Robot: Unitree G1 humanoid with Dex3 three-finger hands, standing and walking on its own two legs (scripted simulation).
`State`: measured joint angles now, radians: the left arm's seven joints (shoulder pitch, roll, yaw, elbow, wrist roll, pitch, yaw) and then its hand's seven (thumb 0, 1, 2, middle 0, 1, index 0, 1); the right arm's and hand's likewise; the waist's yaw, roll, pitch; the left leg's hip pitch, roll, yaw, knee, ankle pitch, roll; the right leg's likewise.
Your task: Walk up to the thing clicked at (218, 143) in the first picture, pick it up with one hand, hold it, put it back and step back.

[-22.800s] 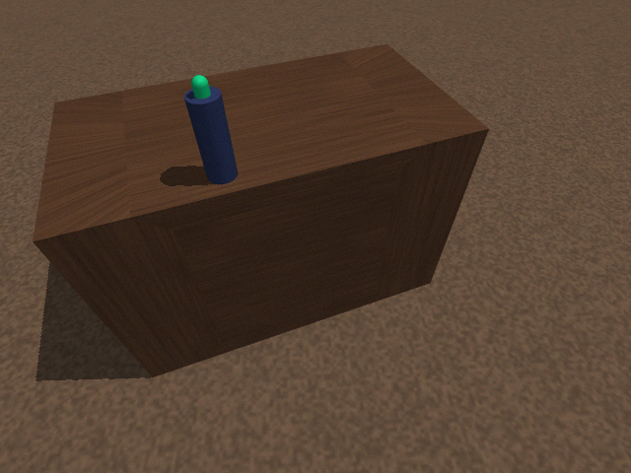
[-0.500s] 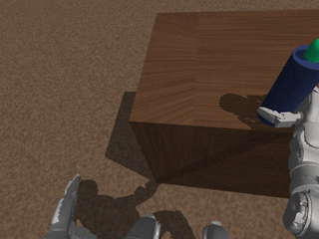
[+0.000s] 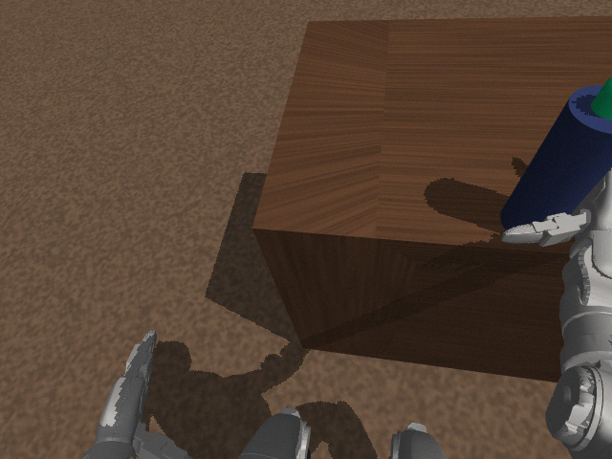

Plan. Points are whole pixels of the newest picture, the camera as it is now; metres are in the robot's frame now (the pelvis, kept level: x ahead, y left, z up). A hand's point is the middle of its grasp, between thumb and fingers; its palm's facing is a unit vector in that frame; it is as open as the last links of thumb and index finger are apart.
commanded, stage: withdraw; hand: right
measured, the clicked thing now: (568, 164) +0.46 -0.22 +0.12
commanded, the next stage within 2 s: rise in 0.24 s
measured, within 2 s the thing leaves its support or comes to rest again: neither
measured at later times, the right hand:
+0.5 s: hand out of the picture +0.46 -0.31 +0.16, palm faces +0.32 +0.93 -0.18, open 17.6 cm
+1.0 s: hand out of the picture +0.31 -0.30 +0.13, palm faces +0.33 +0.88 -0.34, open 17.4 cm
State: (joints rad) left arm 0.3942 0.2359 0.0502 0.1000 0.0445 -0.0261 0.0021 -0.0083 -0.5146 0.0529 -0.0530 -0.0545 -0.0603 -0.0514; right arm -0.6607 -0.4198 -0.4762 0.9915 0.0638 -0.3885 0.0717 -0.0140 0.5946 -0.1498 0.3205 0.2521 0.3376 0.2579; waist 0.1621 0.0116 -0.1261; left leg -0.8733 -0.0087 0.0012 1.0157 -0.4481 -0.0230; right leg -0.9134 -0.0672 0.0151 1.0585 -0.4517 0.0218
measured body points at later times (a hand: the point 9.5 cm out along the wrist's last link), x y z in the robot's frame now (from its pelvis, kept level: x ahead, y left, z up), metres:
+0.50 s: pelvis +0.02 +0.00 +0.04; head +0.07 +0.00 +0.49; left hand +0.17 +0.25 -0.01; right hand +0.43 -0.36 +0.18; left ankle +0.02 +0.14 -0.67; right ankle +0.03 -0.13 -0.67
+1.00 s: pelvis +0.05 -0.01 +0.06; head +0.06 +0.00 +0.51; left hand +0.20 +0.24 -0.01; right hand +0.29 -0.34 +0.15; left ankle +0.02 +0.14 -0.67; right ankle +0.03 -0.13 -0.67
